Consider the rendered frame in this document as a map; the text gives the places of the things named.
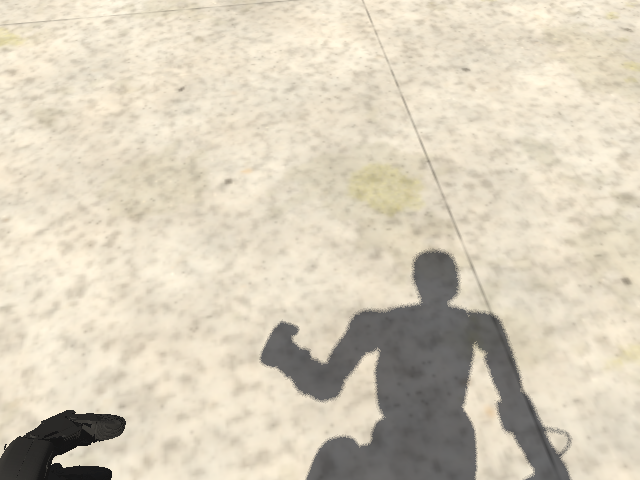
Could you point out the left robot hand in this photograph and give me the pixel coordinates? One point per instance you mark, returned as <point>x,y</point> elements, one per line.
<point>30,457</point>

